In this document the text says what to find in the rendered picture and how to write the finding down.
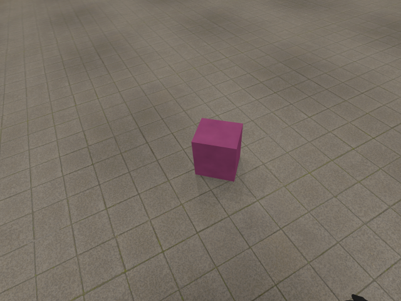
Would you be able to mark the carton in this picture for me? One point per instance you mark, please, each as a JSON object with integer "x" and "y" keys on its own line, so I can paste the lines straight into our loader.
{"x": 216, "y": 148}

